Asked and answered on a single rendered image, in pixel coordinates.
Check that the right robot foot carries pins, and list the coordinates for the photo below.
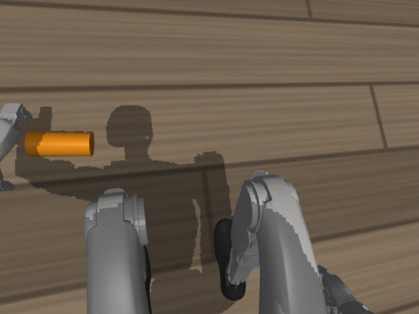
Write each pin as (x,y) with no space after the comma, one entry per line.
(223,245)

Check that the right robot hand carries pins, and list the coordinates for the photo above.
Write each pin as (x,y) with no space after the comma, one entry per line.
(335,291)

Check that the can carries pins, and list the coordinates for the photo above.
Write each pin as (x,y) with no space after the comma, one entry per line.
(48,143)

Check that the left robot hand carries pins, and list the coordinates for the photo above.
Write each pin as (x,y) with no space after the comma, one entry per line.
(11,116)

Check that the right robot arm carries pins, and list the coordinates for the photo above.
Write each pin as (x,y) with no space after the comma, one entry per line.
(353,307)

